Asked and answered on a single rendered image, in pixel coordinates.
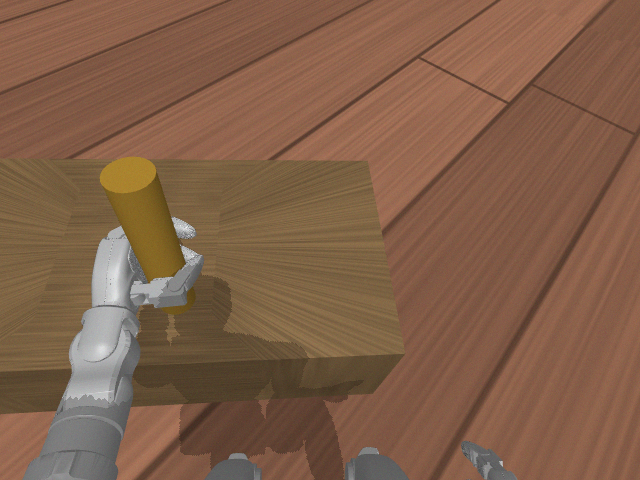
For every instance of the left robot hand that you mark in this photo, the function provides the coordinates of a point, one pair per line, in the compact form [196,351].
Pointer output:
[118,278]

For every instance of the right robot hand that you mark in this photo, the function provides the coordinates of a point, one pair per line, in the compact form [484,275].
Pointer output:
[488,464]

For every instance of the left robot arm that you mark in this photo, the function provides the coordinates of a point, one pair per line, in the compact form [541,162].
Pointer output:
[89,424]

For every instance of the can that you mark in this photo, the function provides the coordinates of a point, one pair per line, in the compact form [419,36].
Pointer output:
[134,190]

